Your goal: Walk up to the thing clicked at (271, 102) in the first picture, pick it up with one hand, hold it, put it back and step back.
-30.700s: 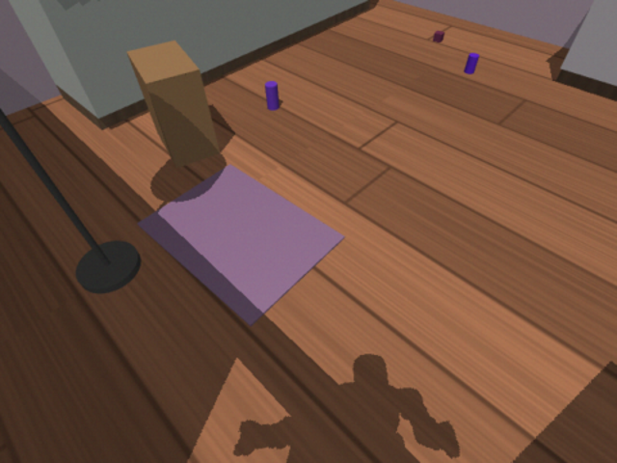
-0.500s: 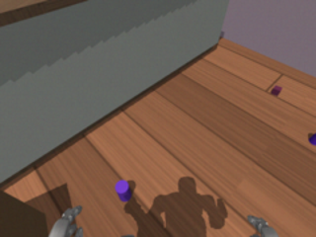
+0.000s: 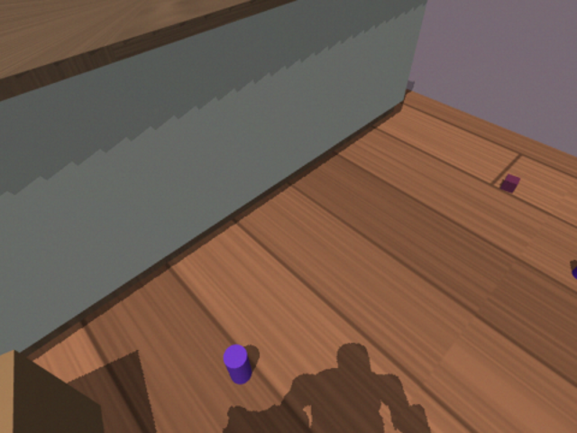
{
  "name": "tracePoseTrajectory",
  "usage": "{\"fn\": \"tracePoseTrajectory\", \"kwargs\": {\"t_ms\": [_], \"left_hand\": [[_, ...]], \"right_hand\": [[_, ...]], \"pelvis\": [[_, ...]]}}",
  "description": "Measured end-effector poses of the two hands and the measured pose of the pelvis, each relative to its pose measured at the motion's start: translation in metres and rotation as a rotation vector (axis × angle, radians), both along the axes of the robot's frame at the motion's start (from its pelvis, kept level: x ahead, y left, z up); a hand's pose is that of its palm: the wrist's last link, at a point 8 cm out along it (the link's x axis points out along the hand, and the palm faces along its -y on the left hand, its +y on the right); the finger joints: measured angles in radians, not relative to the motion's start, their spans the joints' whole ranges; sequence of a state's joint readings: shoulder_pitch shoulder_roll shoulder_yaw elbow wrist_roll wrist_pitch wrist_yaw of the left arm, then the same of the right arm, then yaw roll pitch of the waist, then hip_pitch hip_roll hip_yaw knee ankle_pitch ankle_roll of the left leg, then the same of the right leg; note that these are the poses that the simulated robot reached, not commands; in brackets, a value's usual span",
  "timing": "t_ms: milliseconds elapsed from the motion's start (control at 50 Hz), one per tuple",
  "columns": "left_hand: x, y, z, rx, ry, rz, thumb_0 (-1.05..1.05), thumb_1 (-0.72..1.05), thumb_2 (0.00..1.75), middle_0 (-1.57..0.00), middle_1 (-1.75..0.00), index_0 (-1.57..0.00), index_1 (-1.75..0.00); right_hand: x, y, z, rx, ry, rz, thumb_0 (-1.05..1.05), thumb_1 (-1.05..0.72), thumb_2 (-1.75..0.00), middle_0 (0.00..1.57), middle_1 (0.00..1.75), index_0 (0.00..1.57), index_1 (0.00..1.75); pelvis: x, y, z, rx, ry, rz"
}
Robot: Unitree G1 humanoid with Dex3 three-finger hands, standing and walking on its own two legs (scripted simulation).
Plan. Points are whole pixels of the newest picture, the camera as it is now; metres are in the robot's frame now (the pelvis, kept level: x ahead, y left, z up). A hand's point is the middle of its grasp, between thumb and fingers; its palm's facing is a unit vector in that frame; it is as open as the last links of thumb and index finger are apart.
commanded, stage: stand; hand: left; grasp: from the side
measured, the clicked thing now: (238, 364) +0.46 +0.21 -0.70
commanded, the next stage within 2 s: step back in 1.40 s
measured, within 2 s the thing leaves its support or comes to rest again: neither
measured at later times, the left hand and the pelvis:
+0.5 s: hand out of the picture +0.04 +0.24 -0.15, palm faces -0.02 -0.94 -0.35, open 7.4 cm; pelvis +0.00 -0.01 +0.01, yaw +0 degrees
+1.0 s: hand out of the picture +0.09 +0.24 -0.15, palm faces -0.02 -0.94 -0.34, open 7.4 cm; pelvis +0.02 -0.01 +0.01, yaw -1 degrees
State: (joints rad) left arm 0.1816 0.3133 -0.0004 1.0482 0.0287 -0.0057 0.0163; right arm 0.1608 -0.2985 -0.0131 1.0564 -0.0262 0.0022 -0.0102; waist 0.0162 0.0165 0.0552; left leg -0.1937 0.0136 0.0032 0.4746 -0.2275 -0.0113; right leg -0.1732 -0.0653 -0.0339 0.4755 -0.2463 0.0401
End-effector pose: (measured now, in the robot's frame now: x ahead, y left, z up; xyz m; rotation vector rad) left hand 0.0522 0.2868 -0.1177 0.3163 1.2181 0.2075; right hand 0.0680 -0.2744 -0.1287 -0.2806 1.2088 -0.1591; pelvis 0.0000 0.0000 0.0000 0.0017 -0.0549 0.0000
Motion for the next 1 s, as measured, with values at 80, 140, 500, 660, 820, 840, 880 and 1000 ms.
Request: {"fn": "tracePoseTrajectory", "kwargs": {"t_ms": [80, 140, 500, 660, 820, 840, 880, 1000], "left_hand": [[-0.007, 0.0, 0.002, 0.001, 0.015, 0.008, 0.0, 0.9, 0.9, -0.21, -0.3, -0.2, -0.3], [-0.011, 0.001, 0.004, 0.004, 0.027, 0.013, 0.0, 0.9, 0.9, -0.21, -0.3, -0.2, -0.3], [-0.013, -0.003, 0.004, 0.001, 0.069, 0.02, 0.0, 0.9, 0.9, -0.2, -0.3, -0.2, -0.3], [0.003, -0.004, 0.004, -0.005, 0.058, 0.006, 0.0, 0.9, 0.9, -0.21, -0.3, -0.2, -0.3], [0.019, -0.003, 0.006, -0.007, 0.043, 0.002, 0.0, 0.9, 0.9, -0.2, -0.3, -0.2, -0.3], [0.021, -0.003, 0.006, -0.007, 0.041, 0.001, 0.0, 0.9, 0.9, -0.2, -0.3, -0.2, -0.3], [0.024, -0.003, 0.006, -0.007, 0.037, 0.0, 0.0, 0.9, 0.9, -0.2, -0.3, -0.2, -0.3], [0.032, -0.002, 0.008, -0.005, 0.026, -0.003, 0.0, 0.9, 0.9, -0.2, -0.3, -0.2, -0.3]], "right_hand": [[-0.003, -0.002, 0.001, 0.002, 0.006, -0.003, 0.01, -0.9, -0.9, 0.2, 0.3, 0.2, 0.3], [-0.007, -0.006, 0.002, 0.0, 0.014, -0.006, 0.01, -0.9, -0.9, 0.2, 0.3, 0.2, 0.3], [-0.022, -0.024, 0.005, -0.024, 0.078, -0.029, 0.01, -0.9, -0.9, 0.2, 0.3, 0.2, 0.3], [-0.016, -0.023, 0.006, -0.023, 0.079, -0.031, 0.01, -0.9, -0.9, 0.2, 0.3, 0.2, 0.3], [-0.005, -0.022, 0.007, -0.026, 0.069, -0.027, 0.01, -0.9, -0.9, 0.2, 0.3, 0.2, 0.3], [-0.003, -0.022, 0.008, -0.027, 0.067, -0.027, 0.01, -0.9, -0.9, 0.2, 0.3, 0.2, 0.3], [0.0, -0.022, 0.008, -0.027, 0.061, -0.027, 0.01, -0.9, -0.9, 0.2, 0.3, 0.2, 0.3], [0.01, -0.022, 0.01, -0.03, 0.044, -0.026, 0.01, -0.9, -0.9, 0.2, 0.3, 0.2, 0.3]], "pelvis": [[-0.003, -0.001, 0.003, 0.002, -0.007, 0.002], [-0.005, -0.002, 0.004, 0.002, -0.009, 0.002], [-0.003, -0.008, 0.007, -0.001, 0.001, -0.001], [0.002, -0.008, 0.008, -0.002, 0.011, -0.005], [0.01, -0.007, 0.009, -0.001, 0.018, -0.008], [0.011, -0.007, 0.009, 0.0, 0.018, -0.008], [0.012, -0.006, 0.009, 0.0, 0.019, -0.008], [0.016, -0.006, 0.009, 0.0, 0.02, -0.009]]}}
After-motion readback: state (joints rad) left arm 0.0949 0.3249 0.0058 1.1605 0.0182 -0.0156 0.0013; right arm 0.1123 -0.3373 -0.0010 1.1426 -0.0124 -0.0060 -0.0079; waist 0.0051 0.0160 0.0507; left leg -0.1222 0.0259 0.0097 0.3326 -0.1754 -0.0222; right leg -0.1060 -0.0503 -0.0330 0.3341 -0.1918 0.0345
